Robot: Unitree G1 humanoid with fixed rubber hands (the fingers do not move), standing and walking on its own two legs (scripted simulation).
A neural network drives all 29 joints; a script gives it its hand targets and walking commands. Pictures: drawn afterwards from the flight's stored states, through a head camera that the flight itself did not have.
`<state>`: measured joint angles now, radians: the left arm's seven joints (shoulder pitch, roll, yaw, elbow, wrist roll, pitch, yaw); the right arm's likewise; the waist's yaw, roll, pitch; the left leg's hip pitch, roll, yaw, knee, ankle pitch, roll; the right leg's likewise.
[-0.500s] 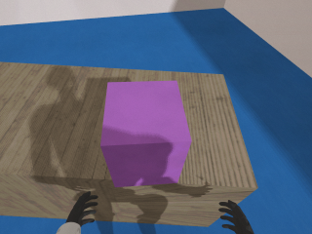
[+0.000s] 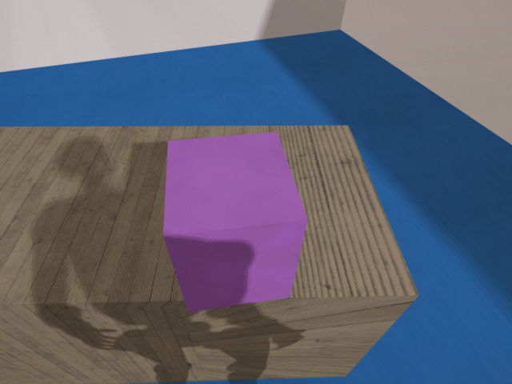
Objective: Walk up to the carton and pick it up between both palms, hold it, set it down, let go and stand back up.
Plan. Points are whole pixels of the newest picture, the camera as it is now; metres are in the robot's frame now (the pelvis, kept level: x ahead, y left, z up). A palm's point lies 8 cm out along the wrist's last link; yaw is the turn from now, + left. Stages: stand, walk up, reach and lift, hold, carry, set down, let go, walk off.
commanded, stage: stand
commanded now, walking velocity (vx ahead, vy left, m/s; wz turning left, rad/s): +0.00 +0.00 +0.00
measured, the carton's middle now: (232, 223) +0.39 +0.05 +0.01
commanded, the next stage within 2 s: none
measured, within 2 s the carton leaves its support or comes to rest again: neither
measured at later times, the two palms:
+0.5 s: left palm out of the picture -0.01 +0.23 -0.13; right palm out of the picture -0.06 -0.20 -0.15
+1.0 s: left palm out of the picture -0.04 +0.22 -0.14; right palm out of the picture -0.07 -0.19 -0.15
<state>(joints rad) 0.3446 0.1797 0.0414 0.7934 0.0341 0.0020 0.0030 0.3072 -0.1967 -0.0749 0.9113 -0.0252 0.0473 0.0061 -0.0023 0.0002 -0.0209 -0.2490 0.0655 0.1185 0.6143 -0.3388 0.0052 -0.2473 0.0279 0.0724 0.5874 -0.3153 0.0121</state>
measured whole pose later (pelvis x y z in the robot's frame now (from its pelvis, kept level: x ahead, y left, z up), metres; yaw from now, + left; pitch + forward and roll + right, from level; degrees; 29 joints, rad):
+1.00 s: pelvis -0.03 +0.02 +0.01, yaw -3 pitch -1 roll +0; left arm 0.35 0.09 0.01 1.08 0.03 0.01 0.04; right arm 0.33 -0.13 -0.05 1.13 -0.02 0.04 -0.04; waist -0.02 0.03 -0.02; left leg -0.26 0.04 0.18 0.52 -0.25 0.04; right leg -0.30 0.01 0.14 0.53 -0.22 0.04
